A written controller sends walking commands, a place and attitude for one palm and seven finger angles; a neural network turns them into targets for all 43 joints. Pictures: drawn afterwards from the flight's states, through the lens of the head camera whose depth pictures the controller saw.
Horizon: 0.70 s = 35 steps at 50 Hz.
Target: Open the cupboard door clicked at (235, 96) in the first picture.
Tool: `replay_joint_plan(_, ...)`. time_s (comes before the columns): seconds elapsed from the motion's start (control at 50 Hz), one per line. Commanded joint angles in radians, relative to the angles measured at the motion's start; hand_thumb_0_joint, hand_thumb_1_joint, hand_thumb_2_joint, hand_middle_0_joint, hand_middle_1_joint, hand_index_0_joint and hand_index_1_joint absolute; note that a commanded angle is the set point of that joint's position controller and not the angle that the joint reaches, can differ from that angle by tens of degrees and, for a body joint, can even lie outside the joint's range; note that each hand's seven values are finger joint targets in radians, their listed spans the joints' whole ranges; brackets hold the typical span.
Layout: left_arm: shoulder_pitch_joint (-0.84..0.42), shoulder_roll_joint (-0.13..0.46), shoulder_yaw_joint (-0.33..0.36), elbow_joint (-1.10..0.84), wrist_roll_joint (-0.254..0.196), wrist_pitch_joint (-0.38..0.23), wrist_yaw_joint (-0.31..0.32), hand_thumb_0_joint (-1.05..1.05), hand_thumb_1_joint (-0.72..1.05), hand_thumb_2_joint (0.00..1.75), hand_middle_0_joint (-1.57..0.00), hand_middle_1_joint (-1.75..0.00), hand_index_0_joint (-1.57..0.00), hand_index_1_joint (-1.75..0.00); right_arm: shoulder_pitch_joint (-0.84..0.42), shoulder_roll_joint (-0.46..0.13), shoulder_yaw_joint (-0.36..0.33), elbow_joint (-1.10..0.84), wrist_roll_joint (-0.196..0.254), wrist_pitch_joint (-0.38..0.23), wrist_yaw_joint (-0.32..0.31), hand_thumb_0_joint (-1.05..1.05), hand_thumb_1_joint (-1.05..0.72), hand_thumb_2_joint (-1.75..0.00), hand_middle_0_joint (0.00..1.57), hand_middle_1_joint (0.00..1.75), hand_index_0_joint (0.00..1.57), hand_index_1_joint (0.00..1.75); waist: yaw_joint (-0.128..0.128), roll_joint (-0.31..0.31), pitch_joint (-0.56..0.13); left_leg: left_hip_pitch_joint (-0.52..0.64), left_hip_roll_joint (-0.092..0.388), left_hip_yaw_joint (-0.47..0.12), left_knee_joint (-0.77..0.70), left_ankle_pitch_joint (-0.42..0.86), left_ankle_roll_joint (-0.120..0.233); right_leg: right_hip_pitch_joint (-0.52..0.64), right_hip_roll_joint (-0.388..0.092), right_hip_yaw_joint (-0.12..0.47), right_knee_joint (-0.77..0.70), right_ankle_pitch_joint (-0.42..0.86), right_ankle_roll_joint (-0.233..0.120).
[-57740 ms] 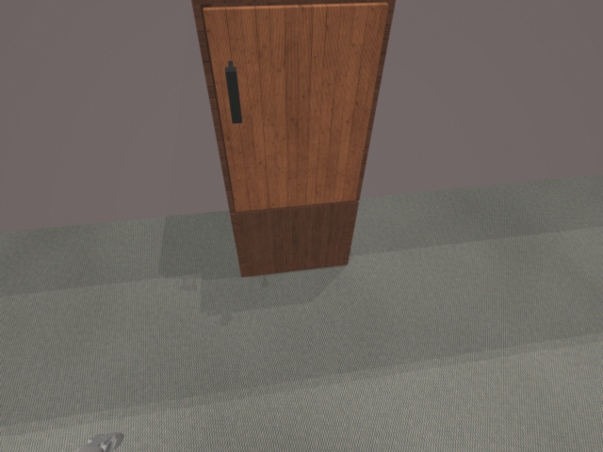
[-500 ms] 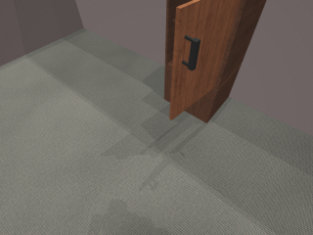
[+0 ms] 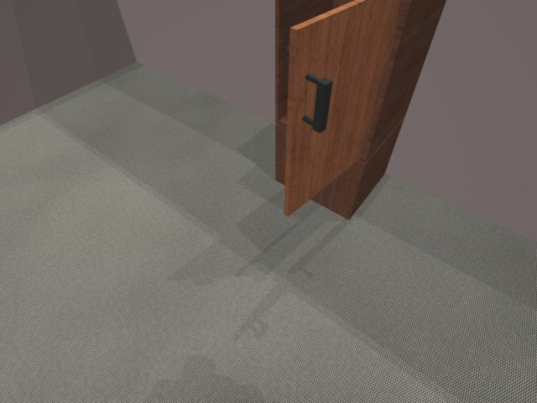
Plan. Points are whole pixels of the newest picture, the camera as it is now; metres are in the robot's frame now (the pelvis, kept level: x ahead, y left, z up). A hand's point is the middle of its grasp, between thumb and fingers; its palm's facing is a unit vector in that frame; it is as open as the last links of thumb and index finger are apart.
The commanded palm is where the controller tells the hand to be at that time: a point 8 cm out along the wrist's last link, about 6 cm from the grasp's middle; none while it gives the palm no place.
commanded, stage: look to check the result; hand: left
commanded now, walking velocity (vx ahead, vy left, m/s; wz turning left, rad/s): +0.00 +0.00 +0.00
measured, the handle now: (314, 103) +0.74 -0.08 +0.05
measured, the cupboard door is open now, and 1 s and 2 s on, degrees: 82 82 82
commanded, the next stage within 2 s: stand and wait in 0.58 s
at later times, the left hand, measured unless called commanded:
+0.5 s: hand out of the picture +0.10 +0.23 -0.15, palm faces -0.03 -0.94 -0.35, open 7.4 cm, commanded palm none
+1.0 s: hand out of the picture +0.12 +0.21 -0.15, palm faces -0.04 -0.94 -0.34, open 7.4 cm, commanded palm none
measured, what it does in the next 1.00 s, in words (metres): stands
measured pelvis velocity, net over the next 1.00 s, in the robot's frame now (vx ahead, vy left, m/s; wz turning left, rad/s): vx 0.04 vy -0.02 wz -0.02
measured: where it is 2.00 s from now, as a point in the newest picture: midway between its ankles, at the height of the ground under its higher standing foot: outside the picture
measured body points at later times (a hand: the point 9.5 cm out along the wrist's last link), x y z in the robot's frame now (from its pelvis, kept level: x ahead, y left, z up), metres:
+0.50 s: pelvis +0.03 -0.01 +0.00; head +0.05 -0.03 +0.45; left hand +0.10 +0.28 -0.13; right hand +0.10 -0.30 -0.15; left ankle +0.04 +0.10 -0.75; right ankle -0.01 -0.11 -0.75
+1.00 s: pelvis +0.04 -0.02 +0.00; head +0.06 -0.04 +0.45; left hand +0.12 +0.26 -0.13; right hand +0.10 -0.31 -0.15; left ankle +0.04 +0.10 -0.75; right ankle -0.01 -0.11 -0.75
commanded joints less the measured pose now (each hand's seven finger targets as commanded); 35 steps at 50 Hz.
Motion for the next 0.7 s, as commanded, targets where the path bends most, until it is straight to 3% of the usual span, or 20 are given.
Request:
replay_joint_plan(0.0,-0.004,0.213,0.04,-0.041,0.0,-0.023,0.009,0.0,0.9,0.9,-0.2,-0.3,-0.2,-0.3,-0.023,-0.169,-0.024,-0.048,0.0,-0.018,-0.012,0.0,-0.9,-0.9,0.2,0.3,0.2,0.3,0.011,-0.01,-0.049,0.053,0.13,-0.137,-0.059,0.051,0.001,-0.02,-0.125,0.124,-0.108,0.028,-0.038)
replay_joint_plan(0.2,-0.032,0.244,0.038,-0.037,-0.002,-0.026,0.009,0.0,0.9,0.9,-0.2,-0.3,-0.2,-0.3,-0.059,-0.208,-0.022,-0.051,0.003,-0.02,-0.013,0.0,-0.9,-0.9,0.2,0.3,0.2,0.3,0.01,-0.022,-0.088,0.098,0.144,-0.133,-0.06,0.131,-0.001,0.025,-0.131,0.122,-0.113,0.146,-0.033)
replay_joint_plan(0.32,-0.041,0.254,0.036,-0.038,-0.002,-0.025,0.008,0.0,0.9,0.9,-0.2,-0.3,-0.2,-0.3,-0.073,-0.225,-0.021,-0.052,0.004,-0.018,-0.013,0.0,-0.9,-0.9,0.2,0.3,0.2,0.3,0.009,-0.019,-0.081,0.109,0.146,-0.13,-0.065,0.127,-0.003,0.023,-0.131,0.124,-0.125,0.142,-0.031)
replay_joint_plan(0.44,-0.038,0.266,0.039,-0.041,-0.001,-0.029,0.012,0.0,0.9,0.9,-0.2,-0.3,-0.2,-0.3,-0.075,-0.23,-0.02,-0.058,0.006,-0.018,-0.013,0.0,-0.9,-0.9,0.2,0.3,0.2,0.3,0.01,-0.047,-0.112,0.131,0.147,-0.123,-0.055,0.173,-0.003,0.052,-0.135,0.118,-0.121,0.229,-0.026)
replay_joint_plan(0.68,-0.038,0.265,0.038,-0.045,-0.002,-0.029,0.015,0.0,0.9,0.9,-0.2,-0.3,-0.2,-0.3,-0.076,-0.226,-0.019,-0.061,0.005,-0.018,-0.017,0.0,-0.9,-0.9,0.2,0.3,0.2,0.3,0.01,-0.038,-0.104,0.146,0.15,-0.111,-0.053,0.211,-0.006,0.069,-0.137,0.116,-0.118,0.306,-0.025)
